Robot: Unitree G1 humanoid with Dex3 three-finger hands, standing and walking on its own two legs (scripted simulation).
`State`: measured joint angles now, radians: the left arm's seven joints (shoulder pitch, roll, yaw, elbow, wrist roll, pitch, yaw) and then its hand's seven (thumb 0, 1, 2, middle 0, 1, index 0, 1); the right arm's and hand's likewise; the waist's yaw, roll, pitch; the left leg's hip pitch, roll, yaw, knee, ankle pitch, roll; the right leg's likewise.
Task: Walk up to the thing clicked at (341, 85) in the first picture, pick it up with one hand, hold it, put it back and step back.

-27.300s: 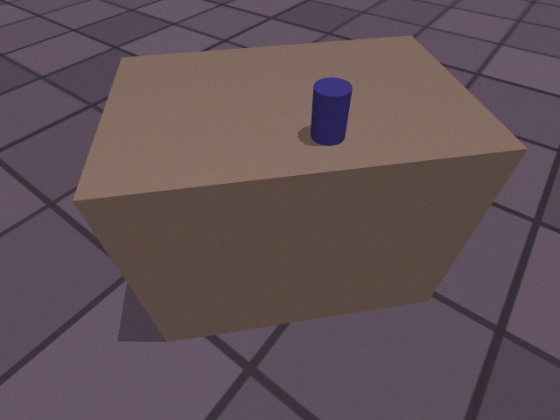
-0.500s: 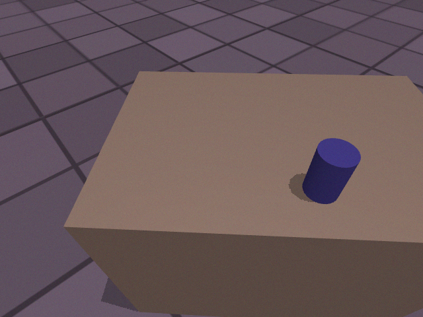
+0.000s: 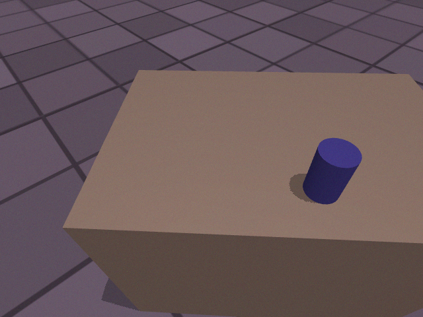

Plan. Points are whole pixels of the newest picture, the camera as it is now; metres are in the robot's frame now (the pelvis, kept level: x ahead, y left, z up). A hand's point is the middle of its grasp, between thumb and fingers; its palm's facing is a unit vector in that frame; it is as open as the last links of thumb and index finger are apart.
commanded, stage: stand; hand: right
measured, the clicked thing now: (329, 172) +0.43 -0.22 +0.03
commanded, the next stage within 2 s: step back in 1.18 s
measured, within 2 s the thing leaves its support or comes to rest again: neither
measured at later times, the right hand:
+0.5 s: hand out of the picture +0.06 -0.25 -0.16, palm faces -0.02 +0.94 -0.34, open 7.4 cm
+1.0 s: hand out of the picture +0.06 -0.25 -0.16, palm faces -0.02 +0.94 -0.34, open 7.4 cm
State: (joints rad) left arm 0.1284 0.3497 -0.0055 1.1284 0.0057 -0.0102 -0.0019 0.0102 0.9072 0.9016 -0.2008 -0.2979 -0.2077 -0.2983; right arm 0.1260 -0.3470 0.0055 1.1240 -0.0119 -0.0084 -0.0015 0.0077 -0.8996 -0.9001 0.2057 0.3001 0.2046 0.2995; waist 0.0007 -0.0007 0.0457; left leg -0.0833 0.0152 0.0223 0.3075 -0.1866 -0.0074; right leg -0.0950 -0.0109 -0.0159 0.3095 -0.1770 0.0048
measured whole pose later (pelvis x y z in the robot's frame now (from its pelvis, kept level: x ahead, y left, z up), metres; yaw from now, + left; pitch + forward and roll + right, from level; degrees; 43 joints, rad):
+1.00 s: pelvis +0.00 +0.00 +0.00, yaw +0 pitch -2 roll +0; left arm 0.13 0.35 -0.01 1.13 0.01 -0.01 0.00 0.01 0.91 0.90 -0.20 -0.30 -0.21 -0.30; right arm 0.13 -0.35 0.00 1.13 -0.01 -0.01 0.00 0.01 -0.90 -0.90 0.21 0.30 0.20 0.30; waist 0.00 0.00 0.05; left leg -0.08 0.02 0.02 0.30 -0.18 -0.01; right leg -0.10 -0.01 -0.01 0.31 -0.18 0.00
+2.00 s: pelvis -0.15 +0.05 -0.02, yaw -3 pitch -1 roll -1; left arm 0.12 0.40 0.07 0.87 0.01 0.07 0.01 0.01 0.91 0.90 -0.20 -0.30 -0.21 -0.30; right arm 0.16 -0.35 -0.05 0.88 -0.02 0.03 -0.03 0.01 -0.90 -0.90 0.21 0.30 0.21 0.30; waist -0.01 -0.04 0.21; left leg -0.27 0.01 0.03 0.60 -0.31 0.04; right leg -0.36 0.09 0.13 0.94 -0.48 0.02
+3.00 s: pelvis -0.41 +0.01 -0.02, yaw -6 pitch -2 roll +2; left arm 0.21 0.35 0.07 0.84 0.04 0.06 -0.01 0.01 0.91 0.90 -0.20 -0.30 -0.21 -0.30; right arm 0.14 -0.41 -0.06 0.84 0.00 0.06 -0.03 0.01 -0.90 -0.90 0.21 0.30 0.20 0.30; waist 0.03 0.02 0.13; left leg -0.51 -0.08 -0.12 1.11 -0.50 0.00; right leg -0.30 0.00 0.06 0.66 -0.33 -0.02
